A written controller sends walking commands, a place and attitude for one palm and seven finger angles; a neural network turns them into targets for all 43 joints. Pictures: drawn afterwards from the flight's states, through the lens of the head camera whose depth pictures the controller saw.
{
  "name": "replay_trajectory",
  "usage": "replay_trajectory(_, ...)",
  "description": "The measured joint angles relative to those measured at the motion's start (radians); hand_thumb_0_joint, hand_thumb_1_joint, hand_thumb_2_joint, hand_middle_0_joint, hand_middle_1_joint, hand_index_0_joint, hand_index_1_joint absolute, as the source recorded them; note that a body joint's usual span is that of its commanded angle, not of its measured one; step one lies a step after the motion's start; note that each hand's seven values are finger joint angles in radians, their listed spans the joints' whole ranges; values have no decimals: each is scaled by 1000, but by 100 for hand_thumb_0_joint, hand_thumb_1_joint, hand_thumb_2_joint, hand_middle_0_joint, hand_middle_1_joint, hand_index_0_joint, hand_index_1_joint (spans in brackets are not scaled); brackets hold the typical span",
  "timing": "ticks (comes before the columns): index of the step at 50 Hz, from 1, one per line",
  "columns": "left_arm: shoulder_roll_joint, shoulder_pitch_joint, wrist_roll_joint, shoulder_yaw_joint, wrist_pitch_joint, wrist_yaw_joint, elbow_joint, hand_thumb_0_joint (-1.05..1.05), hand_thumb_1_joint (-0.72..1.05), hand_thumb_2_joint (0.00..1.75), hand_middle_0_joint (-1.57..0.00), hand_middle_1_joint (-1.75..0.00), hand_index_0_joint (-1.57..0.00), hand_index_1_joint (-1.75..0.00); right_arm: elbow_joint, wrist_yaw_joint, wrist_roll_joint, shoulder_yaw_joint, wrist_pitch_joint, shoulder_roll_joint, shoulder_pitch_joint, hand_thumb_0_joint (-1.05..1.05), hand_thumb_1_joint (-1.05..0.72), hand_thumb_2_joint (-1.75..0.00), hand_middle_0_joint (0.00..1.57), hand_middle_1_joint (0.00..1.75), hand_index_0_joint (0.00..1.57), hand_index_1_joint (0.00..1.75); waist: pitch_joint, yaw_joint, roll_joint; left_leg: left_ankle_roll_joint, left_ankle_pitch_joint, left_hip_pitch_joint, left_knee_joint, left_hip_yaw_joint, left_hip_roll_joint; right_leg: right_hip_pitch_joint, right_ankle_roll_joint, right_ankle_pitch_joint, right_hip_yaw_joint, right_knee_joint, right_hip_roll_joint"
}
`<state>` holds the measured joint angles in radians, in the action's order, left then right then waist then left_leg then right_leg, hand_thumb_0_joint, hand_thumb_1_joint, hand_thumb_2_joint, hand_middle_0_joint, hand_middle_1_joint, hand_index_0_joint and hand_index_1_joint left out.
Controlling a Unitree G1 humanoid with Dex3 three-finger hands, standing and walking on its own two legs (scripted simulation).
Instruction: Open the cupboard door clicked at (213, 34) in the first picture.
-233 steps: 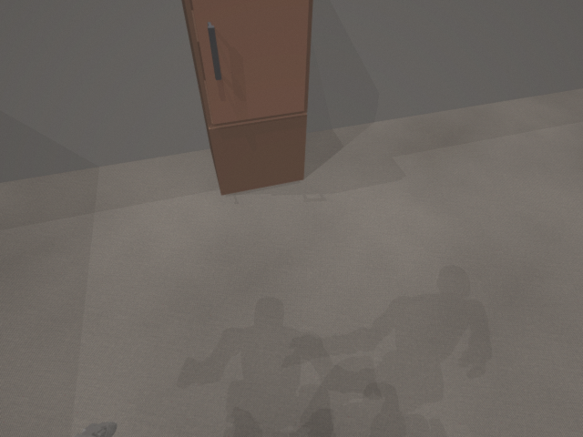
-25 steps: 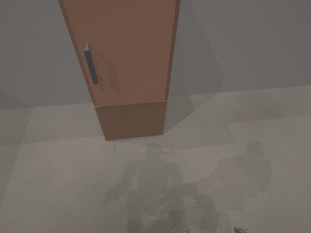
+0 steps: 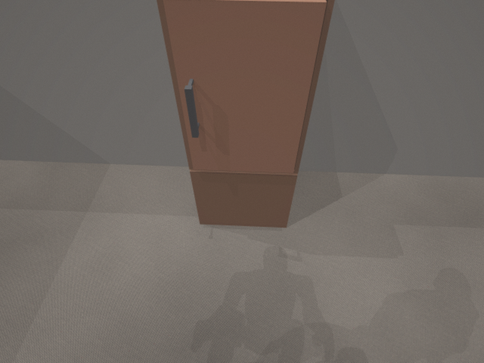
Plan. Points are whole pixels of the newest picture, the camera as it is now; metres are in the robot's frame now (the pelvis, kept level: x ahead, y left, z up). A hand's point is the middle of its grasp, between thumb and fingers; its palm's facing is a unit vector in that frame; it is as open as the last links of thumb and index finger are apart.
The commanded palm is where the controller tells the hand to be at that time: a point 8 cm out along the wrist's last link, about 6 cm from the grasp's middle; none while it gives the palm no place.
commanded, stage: take the last steps up to it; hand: left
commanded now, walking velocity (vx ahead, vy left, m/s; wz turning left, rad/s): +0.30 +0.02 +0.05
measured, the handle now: (193, 109) +0.80 +0.23 -0.05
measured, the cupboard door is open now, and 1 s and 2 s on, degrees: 0 0 0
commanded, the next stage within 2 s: come to a stop and stand still in 0.74 s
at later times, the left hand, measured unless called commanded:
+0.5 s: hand (141, 354) +0.16 +0.22 -0.18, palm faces -0.01 -0.99 -0.17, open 7.4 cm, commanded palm none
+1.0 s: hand (170, 298) +0.28 +0.19 -0.19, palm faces +0.06 -0.98 -0.18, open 7.3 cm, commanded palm none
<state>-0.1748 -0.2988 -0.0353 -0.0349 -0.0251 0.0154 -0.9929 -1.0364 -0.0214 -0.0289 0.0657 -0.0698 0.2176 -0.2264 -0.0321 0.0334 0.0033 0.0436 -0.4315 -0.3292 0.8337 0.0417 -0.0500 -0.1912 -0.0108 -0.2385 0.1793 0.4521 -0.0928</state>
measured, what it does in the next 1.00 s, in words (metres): walks ahead: left foot, then right foot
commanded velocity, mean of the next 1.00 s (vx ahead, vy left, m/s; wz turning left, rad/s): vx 0.15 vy -0.02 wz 0.00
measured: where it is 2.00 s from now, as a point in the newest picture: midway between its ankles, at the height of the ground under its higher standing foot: outside the picture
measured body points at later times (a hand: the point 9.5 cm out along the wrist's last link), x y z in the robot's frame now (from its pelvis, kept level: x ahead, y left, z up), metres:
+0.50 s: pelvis +0.10 +0.04 +0.00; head +0.12 +0.05 +0.45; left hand +0.16 +0.27 -0.16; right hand +0.00 -0.16 -0.15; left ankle -0.01 +0.14 -0.74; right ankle +0.21 -0.10 -0.70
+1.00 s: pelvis +0.27 +0.01 -0.01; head +0.28 +0.03 +0.44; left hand +0.28 +0.24 -0.17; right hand +0.34 -0.22 -0.15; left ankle +0.32 +0.13 -0.75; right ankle +0.24 -0.09 -0.74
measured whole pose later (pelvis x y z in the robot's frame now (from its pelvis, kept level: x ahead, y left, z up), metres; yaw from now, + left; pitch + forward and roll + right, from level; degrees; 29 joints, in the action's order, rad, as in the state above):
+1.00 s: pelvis +0.27 +0.01 -0.01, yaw -1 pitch -1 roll -2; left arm -0.16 -0.27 -0.01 -0.03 -0.02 0.03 -1.10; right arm -1.05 0.02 -0.02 0.03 0.03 0.18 -0.18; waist -0.04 0.02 -0.01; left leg 0.02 -0.16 -0.31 0.54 0.07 -0.08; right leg -0.16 -0.02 -0.31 0.15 0.50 0.00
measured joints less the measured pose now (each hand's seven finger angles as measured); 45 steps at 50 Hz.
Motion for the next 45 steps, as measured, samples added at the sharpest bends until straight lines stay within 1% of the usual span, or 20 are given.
replay_trajectory(3, -19, -39, 0, -7, 4, -4, -42, 0, 91, 90, -20, -30, -21, -30, 6, -1, 2, -9, 22, -12, 4, 1, -91, -90, 20, 30, 20, 30, 11, 16, 21, -18, 16, 64, -164, 31, 1, 1, 16, -3, 5, 2, -10)
replay_trajectory(5, -27, -70, 7, -11, 15, -6, -72, 0, 91, 90, -20, -30, -21, -30, 16, 4, 4, -17, 49, -16, -2, 1, -91, -90, 20, 30, 20, 30, 25, 15, 18, -31, 62, 131, -318, 45, -1, -13, 31, -32, 9, 44, -10)
replay_trajectory(6, -33, -80, 10, -14, 25, -8, -88, 0, 91, 90, -20, -30, -21, -30, 15, 10, 1, -18, 62, -25, -2, 1, -91, -90, 20, 30, 20, 30, 25, 12, 27, -42, 113, 135, -327, 48, 5, -30, 33, -86, -2, 95, -15)
replay_trajectory(8, -42, -92, 7, -16, 49, -10, -114, 1, 91, 90, -20, -30, -20, -30, 17, 18, -2, -26, 79, -46, -12, 1, -91, -90, 20, 30, 20, 30, 26, 8, 43, -63, 120, 148, -314, 62, 14, -88, 26, -196, -48, 256, -8)
replay_trajectory(9, -43, -93, 5, -17, 58, -13, -124, 1, 91, 90, -20, -30, -20, -30, 16, 22, -2, -30, 85, -54, -24, 1, -91, -90, 20, 30, 20, 30, 28, 2, 43, -71, 118, 163, -327, 64, 15, -126, 23, -208, -64, 348, -1)
replay_trajectory(12, -44, -72, 2, -19, 54, -26, -129, 1, 91, 90, -19, -30, -20, -29, -3, 37, 1, -39, 97, -73, -67, 1, -92, -90, 20, 30, 20, 30, 21, -12, 41, -78, 143, 223, -415, 63, 28, -228, 25, -129, -90, 524, 1)
replay_trajectory(15, -38, -40, 4, -19, 41, -31, -112, 1, 91, 90, -19, -30, -20, -29, -36, 42, 8, -45, 106, -88, -112, 1, -92, -90, 20, 30, 20, 30, 12, -12, 41, -84, 169, 277, -496, 67, 45, -301, 37, -44, -107, 573, -8)
replay_trajectory(18, -28, -2, 6, -20, 37, -31, -97, 1, 91, 90, -19, -30, -20, -29, -70, 46, 11, -46, 112, -103, -155, 1, -91, -90, 20, 30, 20, 30, 6, -18, 40, -87, 171, 322, -546, 73, 58, -345, 48, 3, -116, 552, -19)
replay_trajectory(22, -15, 60, 9, -20, 38, -31, -82, 1, 91, 90, -19, -30, -20, -29, -103, 50, 7, -43, 118, -121, -203, 1, -91, -90, 20, 30, 20, 30, -7, -40, 37, -78, 146, 372, -572, 82, 64, -356, 47, 22, -106, 440, -25)
replay_trajectory(26, -3, 128, 12, -19, 34, -32, -63, 1, 91, 90, -19, -30, -20, -29, -126, 51, -2, -39, 119, -125, -236, 1, -91, -90, 20, 30, 20, 30, -26, -73, 25, -57, 89, 408, -552, 93, 55, -326, 25, 14, -87, 301, -12)
replay_trajectory(29, 5, 173, 12, -17, 15, -34, -39, 1, 91, 90, -19, -30, -20, -29, -142, 51, -4, -36, 115, -122, -256, 1, -90, -90, 20, 30, 20, 30, -41, -91, 3, -32, 15, 416, -482, 96, 29, -260, -3, 9, -64, 184, 19)
replay_trajectory(30, 5, 182, 11, -15, 0, -34, -30, 1, 91, 90, -19, -30, -20, -29, -148, 50, -1, -36, 113, -122, -266, 1, -90, -90, 20, 30, 20, 30, -43, -91, -1, -25, -25, 401, -417, 92, 17, -223, -16, 45, -56, 136, 30)
replay_trajectory(31, 6, 193, 9, -17, -19, -32, -23, 1, 91, 90, -19, -30, -20, -29, -155, 47, 5, -35, 109, -123, -265, 1, -90, -90, 20, 30, 20, 30, -49, -86, -5, -28, -59, 358, -297, 88, 0, -218, -29, 103, -48, 142, 35)
replay_trajectory(34, 19, 198, 17, -14, -46, -21, -12, 0, 91, 90, -19, -30, -20, -30, -150, 42, 18, -29, 86, -110, -223, 1, -90, -90, 20, 30, 20, 30, -63, -78, -20, -53, -84, 148, 185, 14, -6, -192, -53, 15, -26, 192, 49)
replay_trajectory(35, 24, 190, 18, -12, -44, -16, -14, 0, 91, 90, -19, -30, -20, -30, -141, 40, 16, -24, 80, -103, -204, 1, -91, -90, 20, 30, 20, 30, -59, -75, -24, -58, -55, 84, 281, 5, -9, -170, -54, 1, -22, 172, 55)
replay_trajectory(36, 30, 180, 18, -10, -41, -10, -18, 0, 91, 90, -19, -30, -20, -30, -128, 39, 12, -21, 76, -94, -183, 1, -91, -90, 20, 30, 20, 30, -53, -72, -28, -59, -21, 27, 331, 2, -16, -147, -51, 1, -18, 143, 60)
replay_trajectory(38, 36, 154, 23, -19, -40, 6, -27, -1, 92, 90, -20, -30, -20, -30, -96, 38, 6, -15, 73, -80, -138, 1, -91, -90, 20, 30, 20, 30, -37, -70, -31, -52, 34, -59, 325, 3, -34, -105, -45, 19, -13, 80, 70)
replay_trajectory(40, 23, 132, 20, -25, -39, 14, -36, -2, 94, 90, -20, -30, -21, -30, -61, 37, 2, -13, 75, -71, -97, 1, -91, -90, 20, 30, 20, 30, -19, -66, -30, -39, 68, -110, 239, 10, -48, -71, -48, 28, -9, 28, 77)
replay_trajectory(42, 11, 109, 15, -20, -33, 10, -50, -2, 95, 90, -20, -30, -21, -30, -33, 35, 1, -13, 77, -65, -59, 1, -91, -90, 20, 30, 20, 30, -6, -60, -27, -28, 94, -131, 129, 19, -57, -42, -48, 30, -9, -8, 83)
replay_trajectory(45, 6, 77, 12, -12, -26, 5, -72, -1, 94, 90, -20, -30, -20, -30, -12, 39, 2, -14, 82, -51, -6, 1, -92, -90, 20, 30, 20, 30, 1, -40, -23, -16, 121, -112, -39, 27, -52, -5, -39, 16, -15, -30, 88)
